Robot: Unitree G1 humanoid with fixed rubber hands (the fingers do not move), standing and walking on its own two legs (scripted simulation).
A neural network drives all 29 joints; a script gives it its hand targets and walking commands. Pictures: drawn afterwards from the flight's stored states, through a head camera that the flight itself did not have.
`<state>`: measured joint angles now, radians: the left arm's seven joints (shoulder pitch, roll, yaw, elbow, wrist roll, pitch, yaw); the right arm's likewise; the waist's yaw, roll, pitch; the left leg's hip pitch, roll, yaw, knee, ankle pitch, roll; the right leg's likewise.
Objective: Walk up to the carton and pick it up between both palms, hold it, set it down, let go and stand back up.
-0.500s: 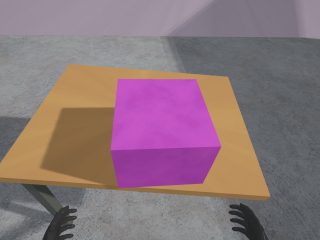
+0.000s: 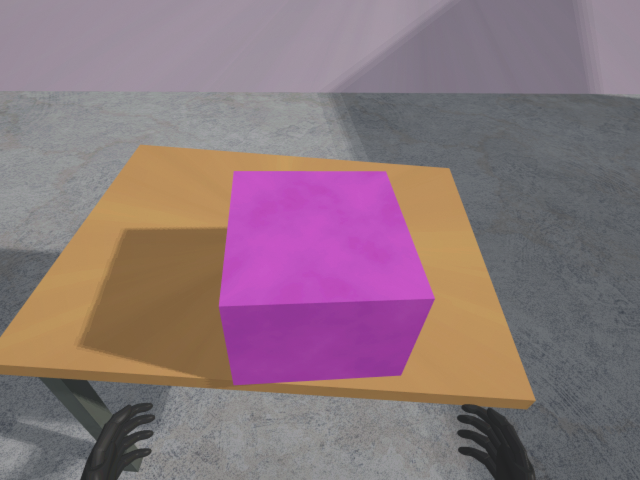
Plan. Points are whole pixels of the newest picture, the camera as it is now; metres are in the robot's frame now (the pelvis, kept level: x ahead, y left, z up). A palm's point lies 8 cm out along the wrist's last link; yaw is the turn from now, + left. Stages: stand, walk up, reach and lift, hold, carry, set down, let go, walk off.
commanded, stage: reach and lift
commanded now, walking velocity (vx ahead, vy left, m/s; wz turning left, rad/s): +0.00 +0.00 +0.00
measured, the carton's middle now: (315, 270) +0.47 +0.05 -0.02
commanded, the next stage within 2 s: none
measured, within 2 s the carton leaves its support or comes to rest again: neither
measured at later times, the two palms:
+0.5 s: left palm (126, 412) +0.21 +0.26 -0.02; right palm (511, 431) +0.23 -0.22 -0.01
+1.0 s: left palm (128, 338) +0.27 +0.27 +0.04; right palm (502, 348) +0.31 -0.20 +0.05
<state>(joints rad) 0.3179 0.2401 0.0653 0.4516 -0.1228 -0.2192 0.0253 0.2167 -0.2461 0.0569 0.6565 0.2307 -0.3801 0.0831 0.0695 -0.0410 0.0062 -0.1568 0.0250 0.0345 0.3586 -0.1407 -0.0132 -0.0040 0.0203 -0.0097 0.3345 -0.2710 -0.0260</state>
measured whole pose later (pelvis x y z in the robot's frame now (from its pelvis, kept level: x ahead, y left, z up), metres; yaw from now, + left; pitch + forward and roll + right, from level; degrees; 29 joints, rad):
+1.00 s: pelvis +0.00 +0.00 +0.00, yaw -1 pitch +0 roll +0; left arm -0.13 0.26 0.13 0.42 -0.19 0.03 0.01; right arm -0.21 -0.35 0.10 0.58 0.40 -0.11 0.04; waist 0.07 -0.03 -0.02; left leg -0.22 0.03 0.05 0.32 -0.11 -0.01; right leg -0.09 0.02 0.02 0.33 -0.24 -0.02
